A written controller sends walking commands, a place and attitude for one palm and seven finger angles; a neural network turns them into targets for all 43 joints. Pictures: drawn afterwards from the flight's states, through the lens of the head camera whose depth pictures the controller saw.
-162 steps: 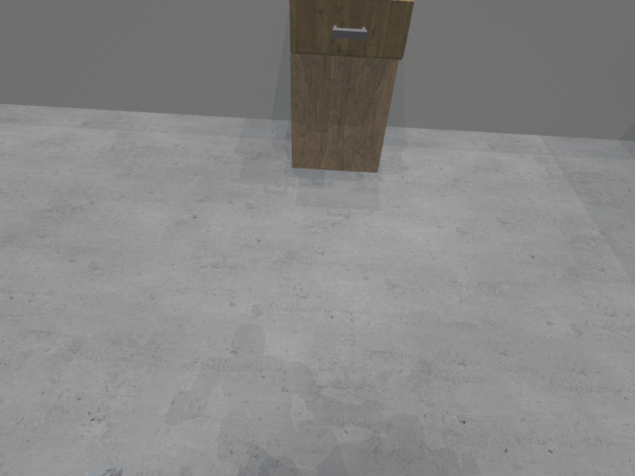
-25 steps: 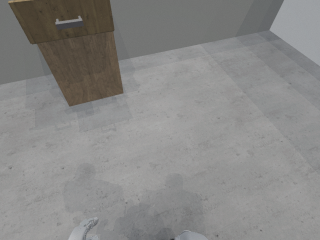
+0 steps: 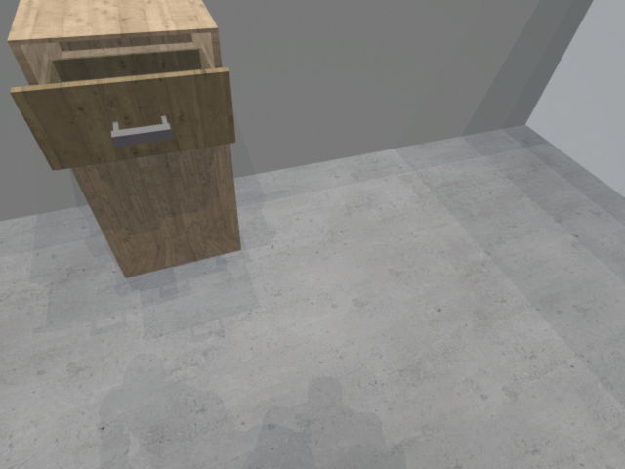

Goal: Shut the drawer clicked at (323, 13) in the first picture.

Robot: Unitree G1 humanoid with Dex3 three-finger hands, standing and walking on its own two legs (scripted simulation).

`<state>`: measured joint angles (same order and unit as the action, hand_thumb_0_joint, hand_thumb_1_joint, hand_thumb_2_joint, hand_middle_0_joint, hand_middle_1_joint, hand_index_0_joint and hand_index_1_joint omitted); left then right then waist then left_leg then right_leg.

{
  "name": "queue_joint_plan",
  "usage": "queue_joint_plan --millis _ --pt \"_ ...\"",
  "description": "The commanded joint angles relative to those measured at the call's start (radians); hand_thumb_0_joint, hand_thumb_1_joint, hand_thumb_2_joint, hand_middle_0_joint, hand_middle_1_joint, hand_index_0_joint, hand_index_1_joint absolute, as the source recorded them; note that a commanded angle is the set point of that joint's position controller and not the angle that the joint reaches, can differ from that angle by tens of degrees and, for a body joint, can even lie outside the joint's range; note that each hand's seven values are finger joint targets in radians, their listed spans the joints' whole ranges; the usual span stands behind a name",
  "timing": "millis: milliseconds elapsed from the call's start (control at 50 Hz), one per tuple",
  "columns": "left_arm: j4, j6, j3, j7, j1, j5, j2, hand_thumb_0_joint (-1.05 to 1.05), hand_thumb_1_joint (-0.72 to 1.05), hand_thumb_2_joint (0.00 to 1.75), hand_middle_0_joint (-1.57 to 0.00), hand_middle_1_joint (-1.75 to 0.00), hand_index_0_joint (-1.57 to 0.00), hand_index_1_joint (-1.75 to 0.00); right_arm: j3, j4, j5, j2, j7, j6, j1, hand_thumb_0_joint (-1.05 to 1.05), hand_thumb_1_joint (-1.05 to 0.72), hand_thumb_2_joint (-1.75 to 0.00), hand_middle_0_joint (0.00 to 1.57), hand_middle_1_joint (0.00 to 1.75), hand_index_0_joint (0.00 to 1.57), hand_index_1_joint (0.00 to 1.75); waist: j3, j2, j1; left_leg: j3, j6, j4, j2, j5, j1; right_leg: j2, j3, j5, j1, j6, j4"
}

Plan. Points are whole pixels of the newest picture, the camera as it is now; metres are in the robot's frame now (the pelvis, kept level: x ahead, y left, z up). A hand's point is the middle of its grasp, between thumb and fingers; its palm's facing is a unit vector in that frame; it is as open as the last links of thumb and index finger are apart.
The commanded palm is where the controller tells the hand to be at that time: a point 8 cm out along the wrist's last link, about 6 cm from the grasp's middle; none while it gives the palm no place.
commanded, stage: walk to a spot facing it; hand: left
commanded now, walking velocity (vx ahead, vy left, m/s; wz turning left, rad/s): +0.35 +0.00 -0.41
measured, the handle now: (141, 129) +0.73 +0.42 +0.01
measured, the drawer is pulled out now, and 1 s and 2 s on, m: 0.23 0.23 0.23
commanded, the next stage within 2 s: turn to face it in 0.22 s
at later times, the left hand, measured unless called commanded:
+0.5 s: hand (264, 367) +0.31 +0.10 -0.16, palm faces -0.09 -0.97 -0.22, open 7.2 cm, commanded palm none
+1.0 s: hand (219, 369) +0.30 +0.17 -0.17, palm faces +0.22 -0.95 -0.24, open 7.4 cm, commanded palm none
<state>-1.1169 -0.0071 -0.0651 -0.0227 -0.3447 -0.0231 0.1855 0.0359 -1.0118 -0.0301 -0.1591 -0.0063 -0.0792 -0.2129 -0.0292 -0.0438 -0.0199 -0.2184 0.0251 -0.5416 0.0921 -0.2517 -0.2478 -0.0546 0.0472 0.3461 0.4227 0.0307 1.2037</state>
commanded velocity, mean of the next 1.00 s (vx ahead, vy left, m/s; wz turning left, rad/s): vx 0.08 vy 0.00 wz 0.28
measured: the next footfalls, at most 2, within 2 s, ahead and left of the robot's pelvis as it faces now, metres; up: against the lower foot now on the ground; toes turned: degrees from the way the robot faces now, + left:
right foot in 0.32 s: +0.27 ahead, -0.17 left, +0.00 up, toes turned -16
left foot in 0.74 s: +0.35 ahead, +0.05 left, +0.00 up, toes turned +12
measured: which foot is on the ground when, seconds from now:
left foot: down 0.00-0.32, up 0.34-0.72, down 0.74-1.00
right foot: up 0.00-0.30, down 0.32-0.76, up 0.78-1.00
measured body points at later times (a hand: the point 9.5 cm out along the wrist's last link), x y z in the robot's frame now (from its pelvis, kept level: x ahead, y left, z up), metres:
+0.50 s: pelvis +0.20 -0.07 +0.00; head +0.22 -0.09 +0.45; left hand +0.31 +0.15 -0.14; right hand +0.15 -0.30 -0.17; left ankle +0.17 +0.07 -0.65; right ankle +0.23 -0.16 -0.73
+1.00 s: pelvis +0.27 -0.05 +0.00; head +0.30 -0.03 +0.45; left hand +0.29 +0.22 -0.15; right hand +0.39 -0.29 -0.13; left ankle +0.31 +0.04 -0.73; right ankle +0.27 -0.22 -0.66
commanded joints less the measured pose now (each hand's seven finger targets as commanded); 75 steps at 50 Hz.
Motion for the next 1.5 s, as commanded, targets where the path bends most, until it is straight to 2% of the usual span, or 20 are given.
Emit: queue_joint_plan --millis 0,180,260,280,300,320,440,680,700,720,740,760,860,1040,1140,1160,1200,1260,1320,1480 --pt "0.084 0.000 -0.010 0.000 -0.007 -0.008 0.003 0.00 0.90 0.90 -0.20 -0.30 -0.20 -0.30 0.028 -0.011 0.007 -0.110 -0.013 -0.011 -0.118 0.00 -0.90 -0.90 0.20 0.30 0.20 0.30 -0.071 0.170 0.008 0.157 0.072 0.404 0.248 -0.070 0.011 -0.081 -0.025 -0.118 0.166 -0.027 -0.031" --pt "0.175 -0.003 -0.017 -0.013 0.204 -0.006 -0.002 0.00 0.90 0.90 -0.20 -0.30 -0.20 -0.30 0.046 -0.057 0.000 -0.124 -0.009 0.003 -0.208 0.00 -0.90 -0.90 0.20 0.30 0.20 0.30 -0.113 0.166 0.053 0.003 0.080 0.337 0.269 0.155 0.162 -0.064 0.073 -0.163 0.133 -0.031 -0.475" --pt "0.129 -0.024 -0.028 -0.009 0.031 -0.011 0.051 0.00 0.90 0.90 -0.20 -0.30 -0.20 -0.30 0.049 -0.051 0.002 -0.148 -0.007 0.016 -0.181 0.00 -0.90 -0.90 0.20 0.30 0.20 0.30 -0.001 0.115 -0.042 -0.073 0.032 -0.005 0.232 0.439 0.140 0.035 0.149 -0.146 -0.194 0.017 -0.620" --pt "0.086 -0.040 -0.044 -0.003 -0.122 -0.014 0.119 0.00 0.90 0.90 -0.20 -0.30 -0.20 -0.30 0.044 -0.044 0.010 -0.139 0.002 0.015 -0.175 0.00 -0.90 -0.90 0.20 0.30 0.20 0.30 0.105 0.003 -0.113 -0.102 -0.006 -0.266 0.178 0.387 0.025 -0.011 0.074 -0.187 -0.422 0.045 -0.674" --pt "0.067 -0.055 -0.075 0.014 -0.216 -0.012 0.257 0.00 0.90 0.90 -0.20 -0.30 -0.20 -0.30 0.026 -0.009 0.026 -0.051 0.006 0.009 -0.214 0.00 -0.90 -0.90 0.20 0.30 0.20 0.30 0.223 -0.307 -0.119 -0.080 -0.059 -0.618 0.021 -0.242 -0.289 -0.329 -0.396 -0.376 -0.663 0.155 -0.782" --pt "0.060 -0.051 -0.064 0.025 -0.232 0.015 0.275 0.00 0.90 0.90 -0.20 -0.30 -0.20 -0.30 0.024 0.006 0.028 -0.074 -0.002 0.016 -0.166 0.00 -0.90 -0.90 0.20 0.30 0.20 0.30 0.255 -0.202 -0.111 0.089 -0.050 -0.777 -0.003 -0.358 -0.331 -0.404 -0.502 -0.524 -0.625 0.222 -0.868" --pt "0.116 -0.065 0.004 0.050 0.111 -0.002 0.092 0.00 0.90 0.90 -0.20 -0.30 -0.20 -0.30 0.012 -0.067 0.013 -0.014 -0.006 0.073 -0.218 0.00 -0.90 -0.90 0.20 0.30 0.20 0.30 0.062 -0.032 0.063 0.198 -0.060 -0.597 0.062 -0.103 -0.198 -0.281 -0.009 -0.595 -0.179 0.104 -0.904" --pt "0.173 -0.002 -0.031 0.052 0.131 0.003 0.171 0.00 0.90 0.90 -0.20 -0.30 -0.20 -0.30 0.028 0.084 0.006 -0.086 0.023 0.099 -0.033 0.00 -0.90 -0.90 0.20 0.30 0.20 0.30 0.002 -0.030 0.035 0.073 -0.051 -0.085 -0.003 0.003 -0.064 -0.296 0.143 -0.427 -0.222 0.040 -0.715" --pt "0.186 0.004 -0.032 0.049 0.131 0.009 0.166 0.00 0.90 0.90 -0.20 -0.30 -0.20 -0.30 0.040 0.083 0.003 -0.129 0.023 0.096 -0.084 0.00 -0.90 -0.90 0.20 0.30 0.20 0.30 0.039 0.055 0.065 0.113 -0.030 0.005 0.015 0.160 0.048 -0.260 0.175 -0.358 -0.159 -0.001 -0.585" --pt "0.219 0.011 -0.030 0.044 0.118 0.018 0.119 0.00 0.90 0.90 -0.20 -0.30 -0.20 -0.30 0.062 0.094 -0.006 -0.231 0.018 0.087 -0.137 0.00 -0.90 -0.90 0.20 0.30 0.20 0.30 0.069 0.327 0.085 0.431 0.079 0.122 0.213 0.443 0.151 -0.129 0.214 -0.038 0.015 -0.083 -0.360" --pt "0.272 0.015 -0.013 0.045 0.179 0.013 0.100 0.00 0.90 0.90 -0.20 -0.30 -0.20 -0.30 0.073 0.089 0.001 -0.300 0.014 0.091 -0.200 0.00 -0.90 -0.90 0.20 0.30 0.20 0.30 0.069 0.391 0.113 0.631 0.199 0.212 0.362 0.574 0.142 -0.039 0.143 0.372 0.099 -0.106 -0.122" --pt "0.277 0.025 -0.019 0.052 0.200 0.004 0.105 0.00 0.90 0.90 -0.20 -0.30 -0.20 -0.30 0.072 0.082 0.004 -0.294 0.002 0.088 -0.185 0.00 -0.90 -0.90 0.20 0.30 0.20 0.30 0.110 0.308 0.108 0.658 0.200 0.234 0.341 0.402 0.142 -0.042 0.016 0.327 0.148 -0.097 -0.023" --pt "0.231 0.028 -0.036 0.033 0.133 0.004 0.115 0.00 0.90 0.90 -0.20 -0.30 -0.20 -0.30 0.051 0.158 0.009 -0.219 -0.007 0.074 0.013 0.00 -0.90 -0.90 0.20 0.30 0.20 0.30 0.099 0.182 0.028 0.413 0.116 0.250 0.157 0.210 0.055 -0.063 -0.033 0.033 0.116 -0.110 -0.046" --pt "0.270 0.037 -0.023 0.043 0.170 0.009 0.110 0.00 0.90 0.90 -0.20 -0.30 -0.20 -0.30 0.073 0.145 0.006 -0.246 0.002 0.096 -0.019 0.00 -0.90 -0.90 0.20 0.30 0.20 0.30 0.086 0.194 0.062 0.482 0.156 0.231 0.148 0.197 0.086 -0.014 -0.019 0.101 0.051 -0.116 -0.313" --pt "0.253 0.025 -0.017 0.049 0.071 0.016 0.111 0.00 0.90 0.90 -0.20 -0.30 -0.20 -0.30 0.079 0.159 0.008 -0.246 0.007 0.108 0.037 0.00 -0.90 -0.90 0.20 0.30 0.20 0.30 0.090 0.197 0.016 0.498 0.121 0.161 0.103 0.216 -0.040 0.034 0.001 -0.007 -0.175 -0.093 -0.608" --pt "0.244 0.018 -0.020 0.052 0.020 0.016 0.123 0.00 0.90 0.90 -0.20 -0.30 -0.20 -0.30 0.075 0.167 0.013 -0.231 0.010 0.110 0.052 0.00 -0.90 -0.90 0.20 0.30 0.20 0.30 0.099 0.170 -0.011 0.474 0.086 0.108 0.072 0.157 -0.106 0.016 -0.004 -0.100 -0.283 -0.087 -0.753" --pt "0.264 0.003 -0.045 0.061 0.021 -0.011 0.276 0.00 0.90 0.90 -0.20 -0.30 -0.20 -0.30 0.056 0.204 0.022 -0.111 0.018 0.112 0.037 0.00 -0.90 -0.90 0.20 0.30 0.20 0.30 0.050 -0.277 -0.016 0.234 -0.057 -0.294 -0.161 -0.268 -0.381 -0.391 -0.425 -0.081 -0.353 0.073 -0.995" --pt "0.297 0.006 -0.029 0.064 0.165 0.000 0.213 0.00 0.90 0.90 -0.20 -0.30 -0.20 -0.30 0.073 0.161 0.007 -0.169 0.022 0.141 0.050 0.00 -0.90 -0.90 0.20 0.30 0.20 0.30 -0.051 -0.124 0.033 0.291 -0.047 -0.648 -0.080 -0.188 -0.318 -0.325 -0.271 -0.044 -0.084 0.097 -0.987" --pt "0.283 -0.006 -0.012 0.059 0.151 0.000 0.168 0.00 0.90 0.90 -0.20 -0.30 -0.20 -0.30 0.062 0.124 0.009 -0.145 0.025 0.136 0.008 0.00 -0.90 -0.90 0.20 0.30 0.20 0.30 -0.030 -0.123 0.041 0.242 -0.077 -0.640 -0.072 -0.109 -0.302 -0.247 -0.100 -0.267 -0.174 0.077 -0.915" --pt "0.174 -0.014 -0.025 0.049 -0.036 -0.009 0.209 0.00 0.90 0.90 -0.20 -0.30 -0.20 -0.30 0.032 0.128 0.011 -0.118 0.027 0.119 0.126 0.00 -0.90 -0.90 0.20 0.30 0.20 0.30 0.016 -0.143 -0.056 0.171 -0.076 -0.291 -0.065 -0.200 -0.231 -0.296 -0.138 -0.258 -0.364 0.107 -0.922"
